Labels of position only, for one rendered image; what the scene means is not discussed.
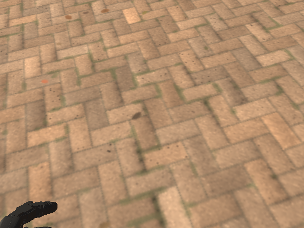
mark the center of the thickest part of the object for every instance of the left robot hand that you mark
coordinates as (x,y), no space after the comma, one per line
(27,212)

